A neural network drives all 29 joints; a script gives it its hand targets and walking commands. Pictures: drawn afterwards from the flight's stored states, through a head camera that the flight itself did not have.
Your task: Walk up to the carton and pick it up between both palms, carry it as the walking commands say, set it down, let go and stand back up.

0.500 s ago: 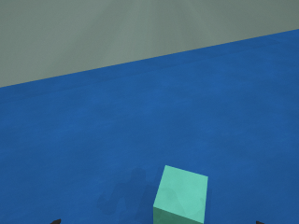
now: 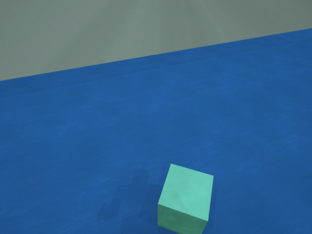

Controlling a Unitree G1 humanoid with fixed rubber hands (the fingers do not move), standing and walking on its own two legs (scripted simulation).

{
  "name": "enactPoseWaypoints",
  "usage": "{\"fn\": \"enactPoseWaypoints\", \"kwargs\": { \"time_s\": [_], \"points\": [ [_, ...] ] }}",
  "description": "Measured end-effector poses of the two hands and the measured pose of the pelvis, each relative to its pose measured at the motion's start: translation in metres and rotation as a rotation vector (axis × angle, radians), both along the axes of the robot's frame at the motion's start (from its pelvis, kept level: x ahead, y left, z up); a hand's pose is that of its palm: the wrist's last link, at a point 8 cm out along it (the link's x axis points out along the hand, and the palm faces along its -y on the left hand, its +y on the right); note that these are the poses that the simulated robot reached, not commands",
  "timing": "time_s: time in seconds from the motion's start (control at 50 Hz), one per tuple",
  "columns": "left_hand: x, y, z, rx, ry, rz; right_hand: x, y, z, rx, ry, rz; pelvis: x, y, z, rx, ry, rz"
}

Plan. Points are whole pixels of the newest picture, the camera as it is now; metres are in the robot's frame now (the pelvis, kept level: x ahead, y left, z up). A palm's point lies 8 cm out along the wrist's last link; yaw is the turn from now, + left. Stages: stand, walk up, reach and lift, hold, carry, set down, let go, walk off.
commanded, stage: stand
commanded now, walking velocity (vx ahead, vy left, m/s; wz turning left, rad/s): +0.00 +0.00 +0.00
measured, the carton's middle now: (184, 201) +0.50 -0.14 -0.63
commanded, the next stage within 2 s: none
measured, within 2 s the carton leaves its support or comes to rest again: neither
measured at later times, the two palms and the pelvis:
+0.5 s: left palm out of the picture +0.05 +0.29 -0.10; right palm out of the picture +0.05 -0.32 -0.11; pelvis -0.01 -0.02 +0.00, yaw +0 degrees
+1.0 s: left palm out of the picture +0.05 +0.29 -0.11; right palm out of the picture +0.04 -0.32 -0.11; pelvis -0.01 -0.01 +0.00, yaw +0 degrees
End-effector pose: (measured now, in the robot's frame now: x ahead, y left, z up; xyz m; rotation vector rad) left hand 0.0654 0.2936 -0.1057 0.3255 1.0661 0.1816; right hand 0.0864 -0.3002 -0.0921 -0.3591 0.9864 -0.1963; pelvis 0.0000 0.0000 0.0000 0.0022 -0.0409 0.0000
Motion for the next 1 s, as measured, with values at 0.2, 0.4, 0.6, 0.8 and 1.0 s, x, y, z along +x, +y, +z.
{"fn": "enactPoseWaypoints", "kwargs": {
  "time_s": [0.2,0.4,0.6,0.8,1.0],
  "points": [
    [-0.013,-0.001,0.002,0.018,0.029,0.007,-0.013,-0.006,-0.007,0.015,0.033,-0.009,-0.007,-0.007,0.001,0.0,-0.01,0.004],
    [-0.015,-0.003,0.003,0.032,0.05,0.012,-0.03,-0.015,-0.014,0.024,0.089,-0.029,-0.012,-0.014,0.002,0.002,-0.015,0.005],
    [-0.017,-0.008,0.0,0.028,0.072,0.018,-0.044,-0.023,-0.015,0.015,0.137,-0.048,-0.015,-0.018,0.003,0.003,-0.022,0.002],
    [-0.02,-0.012,-0.008,0.003,0.095,0.015,-0.049,-0.027,-0.011,0.003,0.157,-0.054,-0.018,-0.019,0.003,0.001,-0.018,0.001],
    [-0.019,-0.002,-0.006,0.022,0.125,0.015,-0.051,-0.022,-0.013,0.002,0.175,-0.067,-0.014,-0.014,0.004,0.001,-0.011,-0.002]
  ]
}}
